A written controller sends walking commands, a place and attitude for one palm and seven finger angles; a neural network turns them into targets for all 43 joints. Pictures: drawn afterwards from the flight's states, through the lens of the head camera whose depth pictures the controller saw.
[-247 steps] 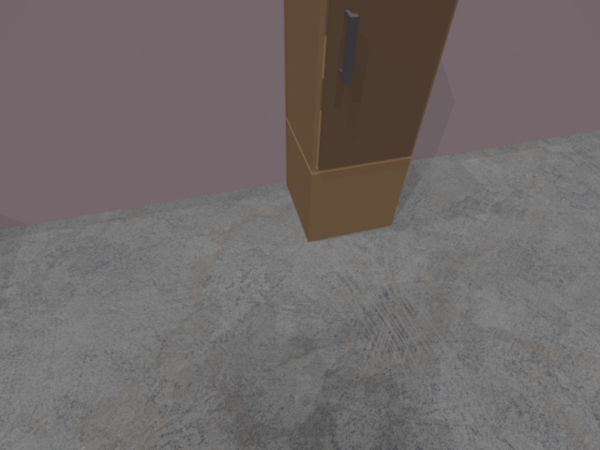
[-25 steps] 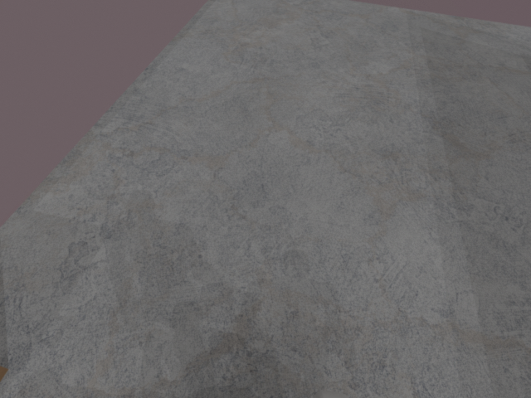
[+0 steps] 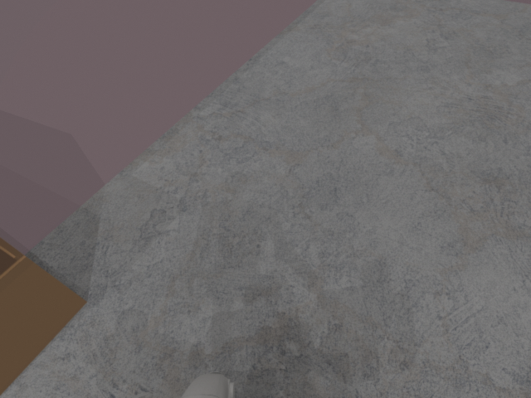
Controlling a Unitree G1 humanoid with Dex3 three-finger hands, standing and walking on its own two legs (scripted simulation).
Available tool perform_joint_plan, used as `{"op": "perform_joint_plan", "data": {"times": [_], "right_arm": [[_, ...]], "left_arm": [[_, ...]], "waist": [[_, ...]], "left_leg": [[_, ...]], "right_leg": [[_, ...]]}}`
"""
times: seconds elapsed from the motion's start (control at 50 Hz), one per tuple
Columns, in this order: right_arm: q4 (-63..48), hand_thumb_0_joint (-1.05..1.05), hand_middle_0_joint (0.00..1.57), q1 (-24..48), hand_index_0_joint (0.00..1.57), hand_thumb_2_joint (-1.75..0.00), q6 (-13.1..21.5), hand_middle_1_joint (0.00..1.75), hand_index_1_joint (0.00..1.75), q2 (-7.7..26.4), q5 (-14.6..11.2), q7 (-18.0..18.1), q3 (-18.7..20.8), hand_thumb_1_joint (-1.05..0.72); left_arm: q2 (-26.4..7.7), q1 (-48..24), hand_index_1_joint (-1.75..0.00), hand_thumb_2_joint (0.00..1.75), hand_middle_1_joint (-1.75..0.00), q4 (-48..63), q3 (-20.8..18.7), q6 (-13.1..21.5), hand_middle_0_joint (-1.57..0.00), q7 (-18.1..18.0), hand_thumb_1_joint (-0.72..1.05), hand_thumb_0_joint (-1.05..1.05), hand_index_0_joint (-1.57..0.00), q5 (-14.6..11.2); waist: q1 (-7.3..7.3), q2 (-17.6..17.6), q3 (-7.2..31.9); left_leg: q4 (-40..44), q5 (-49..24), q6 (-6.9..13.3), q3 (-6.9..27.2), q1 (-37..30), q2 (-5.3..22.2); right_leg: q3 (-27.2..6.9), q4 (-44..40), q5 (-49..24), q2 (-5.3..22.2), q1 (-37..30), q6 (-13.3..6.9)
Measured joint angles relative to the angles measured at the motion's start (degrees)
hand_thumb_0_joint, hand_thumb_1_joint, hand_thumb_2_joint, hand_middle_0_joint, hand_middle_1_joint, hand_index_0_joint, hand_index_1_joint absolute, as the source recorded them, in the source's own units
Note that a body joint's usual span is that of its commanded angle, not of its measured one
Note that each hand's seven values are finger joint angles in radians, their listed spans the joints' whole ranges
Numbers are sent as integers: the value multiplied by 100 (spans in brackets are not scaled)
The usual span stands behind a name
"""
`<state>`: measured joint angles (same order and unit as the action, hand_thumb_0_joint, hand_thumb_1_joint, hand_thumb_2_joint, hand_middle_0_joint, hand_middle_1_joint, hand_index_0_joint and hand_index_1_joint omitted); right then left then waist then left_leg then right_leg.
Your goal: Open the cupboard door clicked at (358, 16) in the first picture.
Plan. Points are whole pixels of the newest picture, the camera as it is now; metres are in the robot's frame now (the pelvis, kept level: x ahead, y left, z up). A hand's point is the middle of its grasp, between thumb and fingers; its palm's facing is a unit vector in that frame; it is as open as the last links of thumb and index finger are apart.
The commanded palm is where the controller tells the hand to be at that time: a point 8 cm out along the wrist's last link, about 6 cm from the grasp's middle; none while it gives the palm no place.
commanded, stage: turn to face it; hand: left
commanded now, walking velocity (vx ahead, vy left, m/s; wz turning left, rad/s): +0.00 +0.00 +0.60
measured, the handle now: out of the picture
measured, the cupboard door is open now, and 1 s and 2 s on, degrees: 0 0 0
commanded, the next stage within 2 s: take the last steps up to it in 1.56 s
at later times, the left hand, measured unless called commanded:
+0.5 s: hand out of the picture +0.06 +0.25 -0.16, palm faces +0.31 -0.90 -0.29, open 7.4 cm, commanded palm none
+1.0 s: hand out of the picture -0.09 +0.22 -0.20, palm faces +0.61 -0.76 -0.24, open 7.4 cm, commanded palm none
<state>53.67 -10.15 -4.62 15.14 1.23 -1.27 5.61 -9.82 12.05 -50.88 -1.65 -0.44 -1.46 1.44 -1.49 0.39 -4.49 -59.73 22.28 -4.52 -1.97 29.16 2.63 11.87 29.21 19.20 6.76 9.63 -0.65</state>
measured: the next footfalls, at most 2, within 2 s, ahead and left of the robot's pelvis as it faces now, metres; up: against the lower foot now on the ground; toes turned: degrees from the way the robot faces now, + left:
left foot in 0.16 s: +0.04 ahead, +0.15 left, +0.00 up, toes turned +13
right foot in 0.54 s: +0.11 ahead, -0.11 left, +0.00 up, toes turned +16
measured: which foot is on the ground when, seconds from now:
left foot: up 0.00-0.14, down 0.16-0.54, up 0.56-0.92, down 0.94-1.00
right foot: down 0.00-0.16, up 0.18-0.52, down 0.54-0.94, up 0.96-1.00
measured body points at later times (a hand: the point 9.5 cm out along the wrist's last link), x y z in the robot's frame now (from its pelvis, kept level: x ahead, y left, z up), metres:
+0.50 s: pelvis +0.02 +0.01 -0.01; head +0.06 +0.01 +0.44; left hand +0.04 +0.30 -0.13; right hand +0.19 -0.21 -0.15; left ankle +0.00 +0.14 -0.74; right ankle +0.06 -0.12 -0.72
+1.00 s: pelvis +0.00 +0.01 -0.02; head +0.01 +0.06 +0.43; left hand -0.12 +0.26 -0.18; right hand +0.25 -0.14 -0.14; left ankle -0.04 +0.10 -0.74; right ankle +0.06 -0.12 -0.70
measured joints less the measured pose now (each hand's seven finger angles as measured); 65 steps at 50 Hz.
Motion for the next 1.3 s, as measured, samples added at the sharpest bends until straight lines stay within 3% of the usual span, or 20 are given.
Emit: {"op": "perform_joint_plan", "data": {"times": [0.1,0.16,0.2,0.24,0.3,0.42,0.52,0.54,0.58,0.64,0.7,0.78,0.86,0.92,0.94,0.96,1.0,1.08,1.16,1.3], "right_arm": [[-100,1,20,348,20,-90,24,30,30,19,-27,-22,-101,-91],[-261,1,20,460,20,-90,143,30,30,44,-17,-36,-166,-91],[-343,1,20,550,20,-90,272,30,30,-18,-33,-23,-180,-91],[-390,1,20,546,20,-90,351,30,30,-60,-56,19,-228,-91],[-391,1,20,472,20,-90,352,30,30,-99,-34,86,-255,-90],[-295,1,21,309,21,-90,275,30,30,-168,-6,59,-272,-90],[-244,1,21,144,21,-90,191,30,30,-186,-4,34,-210,-90],[-244,1,21,91,21,-90,179,30,30,-171,-24,28,-187,-90],[-201,1,21,50,21,-90,127,30,30,-102,-36,36,-111,-90],[-116,1,21,-12,20,-90,38,30,30,-19,-14,12,-35,-90],[-70,1,20,-39,20,-90,9,30,30,13,-15,-37,-14,-90],[-26,1,20,-27,20,-90,-25,30,30,-9,-28,-64,-44,-91],[-26,1,20,73,20,-90,-6,30,30,-49,-50,-69,-106,-91],[-118,1,20,117,20,-90,87,30,30,-64,-52,-69,-151,-91],[-154,1,20,132,20,-90,147,30,30,-67,-41,-69,-157,-91],[-178,1,20,174,20,-90,200,30,30,-102,-38,-62,-166,-91],[-222,1,20,203,20,-90,300,30,30,-152,-42,-21,-210,-90],[-236,1,20,115,20,-90,336,30,30,-209,-22,80,-266,-90],[-168,1,21,26,20,-90,307,30,30,-234,-21,90,-290,-90],[-102,1,21,-95,21,-90,252,30,30,-291,3,76,-254,-90]], "left_arm": [[-145,223,-30,90,-30,-94,-40,-67,-20,28,90,0,-20,21],[-311,415,-30,90,-30,-151,-116,-114,-20,55,90,0,-20,-17],[-492,393,-30,90,-30,-223,-178,-226,-20,65,90,0,-20,-51],[-591,321,-30,90,-30,-283,-235,-344,-20,25,90,1,-20,-63],[-632,173,-30,90,-30,-255,-286,-372,-20,50,90,1,-20,-65],[-553,-111,-30,90,-30,46,-263,-304,-20,85,91,1,-20,-66],[-415,-261,-30,90,-30,276,-175,-170,-20,85,90,0,-20,-99],[-390,-251,-30,90,-30,329,-151,-109,-20,83,90,0,-20,-88],[-262,-270,-30,90,-30,354,-84,-27,-20,59,90,0,-20,-43],[-109,-186,-30,90,-30,362,-4,-17,-20,29,90,0,-20,-26],[-41,-105,-30,90,-30,289,39,-42,-20,9,90,0,-20,0],[-55,-34,-30,90,-30,188,57,-58,-20,19,90,0,-20,18],[-173,42,-30,90,-30,100,8,-86,-21,41,90,0,-20,29],[-323,139,-30,90,-30,27,-76,-137,-21,55,90,0,-20,4],[-387,180,-30,90,-30,8,-117,-171,-21,66,90,0,-20,-23],[-465,183,-30,90,-30,-31,-162,-229,-21,66,90,0,-20,-44],[-574,165,-30,90,-30,-135,-215,-369,-20,28,90,0,-20,-47],[-651,36,-30,90,-30,-213,-287,-402,-20,62,90,1,-20,-57],[-621,-70,-30,90,-30,-112,-276,-335,-20,82,91,1,-20,-61],[-474,-278,-30,90,-30,9,-205,-296,-20,42,90,1,-20,-84]], "waist": [[198,-143,-149],[274,-219,-122],[295,-389,-184],[316,-406,-190],[280,-313,-143],[187,-115,-24],[56,76,58],[53,103,97],[33,225,70],[25,234,62],[-17,170,42],[0,16,-10],[104,-139,-76],[151,-246,-68],[158,-298,-48],[186,-388,-70],[199,-417,-77],[151,-329,-34],[136,-222,47],[-5,-57,136]], "left_leg": [[1360,61,102,-270,-616,32],[2525,-654,300,-467,-1178,-36],[2347,-482,501,-437,-1083,-157],[2283,-355,582,-335,-1075,-181],[2565,-515,561,-120,-1187,-223],[2965,-798,527,282,-1277,-330],[2721,-737,357,671,-1089,-397],[2546,-662,309,745,-987,-430],[1615,146,268,766,-655,-485],[-95,414,207,490,-162,-489],[-631,208,102,229,-29,-314],[30,230,37,4,-263,-119],[1058,292,87,-209,-658,-33],[2157,-206,178,-375,-1114,-47],[2381,-536,398,-376,-1169,-95],[2273,-542,567,-381,-1098,-155],[2165,-404,706,-322,-1042,-170],[2629,-653,700,-70,-1188,-239],[3080,-965,757,156,-1307,-345],[3247,-1184,691,524,-1256,-497]], "right_leg": [[337,315,232,203,45,118],[505,929,526,371,258,252],[49,2119,1039,399,760,413],[-396,3073,1278,198,1212,511],[-720,3537,916,40,1625,571],[-1027,2659,539,-107,1679,600],[-997,989,117,-357,1005,541],[-946,565,-133,-376,825,382],[-769,644,-139,-349,790,97],[-550,521,-84,-189,571,43],[-342,300,-159,-51,359,64],[-52,189,-182,127,219,107],[218,342,-96,289,246,198],[416,719,99,446,372,331],[397,1005,200,527,512,380],[179,1461,639,545,723,452],[-322,2508,1207,336,1175,516],[-771,3457,710,66,1694,568],[-965,3147,393,-45,1733,607],[-1070,2062,539,-295,1319,566]]}}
